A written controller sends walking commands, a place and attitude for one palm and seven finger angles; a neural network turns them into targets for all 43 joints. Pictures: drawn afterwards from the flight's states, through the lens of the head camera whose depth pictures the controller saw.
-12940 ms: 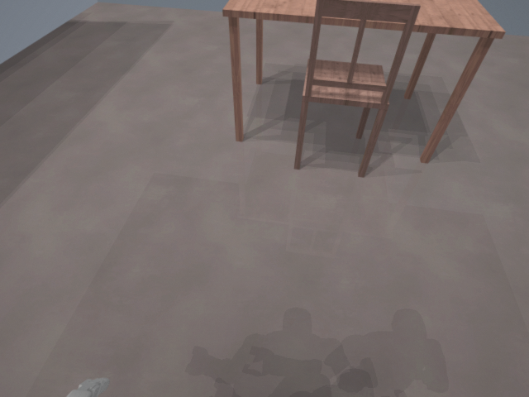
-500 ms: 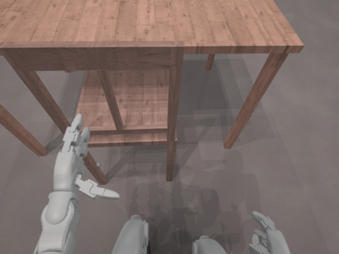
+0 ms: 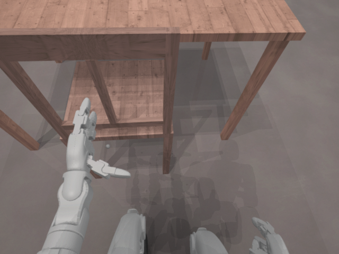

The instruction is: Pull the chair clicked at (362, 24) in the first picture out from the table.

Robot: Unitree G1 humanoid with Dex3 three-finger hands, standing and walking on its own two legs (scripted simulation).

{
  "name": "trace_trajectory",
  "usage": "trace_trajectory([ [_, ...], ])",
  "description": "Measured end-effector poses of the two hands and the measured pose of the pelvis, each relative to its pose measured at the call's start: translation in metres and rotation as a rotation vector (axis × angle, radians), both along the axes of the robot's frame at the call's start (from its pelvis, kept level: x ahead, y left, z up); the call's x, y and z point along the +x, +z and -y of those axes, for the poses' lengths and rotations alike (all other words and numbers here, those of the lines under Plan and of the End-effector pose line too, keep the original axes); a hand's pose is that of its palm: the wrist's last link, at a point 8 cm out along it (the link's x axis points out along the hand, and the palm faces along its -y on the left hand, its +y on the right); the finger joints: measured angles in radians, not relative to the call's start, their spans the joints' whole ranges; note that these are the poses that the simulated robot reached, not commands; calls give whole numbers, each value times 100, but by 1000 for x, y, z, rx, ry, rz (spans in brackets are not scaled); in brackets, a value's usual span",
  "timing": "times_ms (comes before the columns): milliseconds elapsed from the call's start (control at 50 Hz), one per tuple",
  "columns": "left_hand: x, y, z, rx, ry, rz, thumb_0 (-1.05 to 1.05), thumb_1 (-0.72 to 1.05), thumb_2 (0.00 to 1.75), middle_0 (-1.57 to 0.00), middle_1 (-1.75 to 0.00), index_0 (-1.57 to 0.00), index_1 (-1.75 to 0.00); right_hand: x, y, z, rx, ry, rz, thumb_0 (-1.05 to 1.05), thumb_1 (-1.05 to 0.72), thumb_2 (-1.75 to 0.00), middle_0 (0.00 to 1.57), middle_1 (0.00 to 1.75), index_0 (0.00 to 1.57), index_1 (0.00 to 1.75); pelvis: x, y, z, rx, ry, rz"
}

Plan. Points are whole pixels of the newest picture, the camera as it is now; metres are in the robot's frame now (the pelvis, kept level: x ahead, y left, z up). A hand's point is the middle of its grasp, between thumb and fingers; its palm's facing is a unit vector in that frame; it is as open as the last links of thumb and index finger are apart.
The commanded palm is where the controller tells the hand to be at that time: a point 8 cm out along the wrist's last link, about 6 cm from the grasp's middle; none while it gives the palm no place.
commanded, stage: aim the fingers beside a spindle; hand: left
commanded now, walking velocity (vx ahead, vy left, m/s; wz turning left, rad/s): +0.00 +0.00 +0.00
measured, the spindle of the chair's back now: (104, 95) +0.50 +0.19 +0.02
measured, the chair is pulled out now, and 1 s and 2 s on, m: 0.00 0.00 0.00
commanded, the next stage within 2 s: none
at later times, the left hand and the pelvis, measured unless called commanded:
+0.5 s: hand (108, 146) +0.35 +0.16 +0.02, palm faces +0.10 -0.99 -0.03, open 16.9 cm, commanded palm +0.33 +0.20 +0.02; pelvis +0.00 -0.01 +0.00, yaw +0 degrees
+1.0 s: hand (113, 151) +0.34 +0.14 +0.02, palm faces +0.07 -1.00 +0.00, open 16.9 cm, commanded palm +0.32 +0.20 +0.03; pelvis +0.00 +0.00 +0.00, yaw +0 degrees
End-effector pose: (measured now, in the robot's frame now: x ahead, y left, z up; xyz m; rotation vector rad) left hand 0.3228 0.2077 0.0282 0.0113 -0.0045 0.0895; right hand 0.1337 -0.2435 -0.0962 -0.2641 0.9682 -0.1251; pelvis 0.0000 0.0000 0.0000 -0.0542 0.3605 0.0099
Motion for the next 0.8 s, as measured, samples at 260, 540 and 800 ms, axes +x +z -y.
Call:
trace_trajectory([
  [260, 9, -11, 9, 5, -2, -19, -1, -50, 30, -6, -8, -6, -8, -9, -11, 6, 15, -19, -58, 1, -90, -90, 20, 30, 20, 30, 1, -5, 4, 8, -6, -16],
  [540, 3, -11, 2, 6, -1, -17, -1, -50, 30, -6, -8, -6, -8, -1, -10, 10, 6, -3, -35, 1, -90, -90, 20, 30, 20, 30, -1, -5, 8, 7, 4, -8],
  [800, 6, 5, -5, 26, 11, 36, -1, -50, 30, -6, -8, -6, -8, -5, -9, 7, 14, -20, -40, 1, -90, -90, 20, 30, 20, 30, -1, -3, 5, 5, -5, -7],
])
